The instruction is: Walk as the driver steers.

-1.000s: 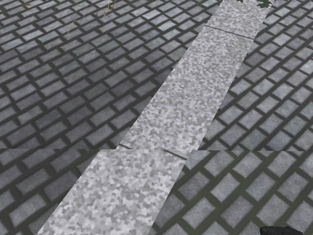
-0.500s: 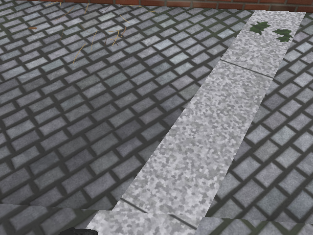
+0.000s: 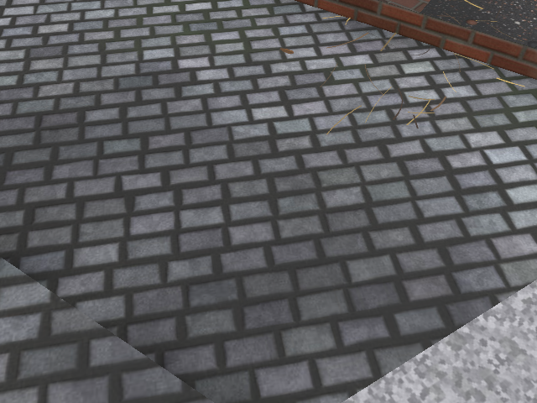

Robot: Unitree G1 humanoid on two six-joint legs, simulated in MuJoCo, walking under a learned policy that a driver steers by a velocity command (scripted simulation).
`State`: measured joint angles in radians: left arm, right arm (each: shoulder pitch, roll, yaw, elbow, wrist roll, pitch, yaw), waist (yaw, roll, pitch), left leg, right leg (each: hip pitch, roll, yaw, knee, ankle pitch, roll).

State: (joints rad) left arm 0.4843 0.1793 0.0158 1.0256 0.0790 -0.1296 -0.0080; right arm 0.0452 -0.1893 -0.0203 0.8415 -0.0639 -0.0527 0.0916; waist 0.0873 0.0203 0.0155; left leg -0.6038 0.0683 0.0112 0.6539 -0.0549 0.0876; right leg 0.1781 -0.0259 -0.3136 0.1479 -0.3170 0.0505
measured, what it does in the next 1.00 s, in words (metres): goes down, turning right: left foot, then right foot 0.14 m lower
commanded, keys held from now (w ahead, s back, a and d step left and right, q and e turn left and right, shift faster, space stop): w+q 0.06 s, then w+e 0.94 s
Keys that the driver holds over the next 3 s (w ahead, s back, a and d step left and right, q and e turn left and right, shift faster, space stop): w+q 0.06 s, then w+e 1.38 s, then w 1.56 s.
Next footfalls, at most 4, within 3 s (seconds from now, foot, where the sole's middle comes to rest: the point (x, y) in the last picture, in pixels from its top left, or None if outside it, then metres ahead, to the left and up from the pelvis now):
0.06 left None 0.21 0.13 -0.77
0.80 right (359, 391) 0.59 -0.18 -0.91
1.18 left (311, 286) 0.91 -0.04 -0.91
1.70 right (432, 288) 0.94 -0.42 -0.91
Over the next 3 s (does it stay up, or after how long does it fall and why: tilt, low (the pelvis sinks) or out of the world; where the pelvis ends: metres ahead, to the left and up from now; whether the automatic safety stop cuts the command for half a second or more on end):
stays up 1.41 -0.75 -0.12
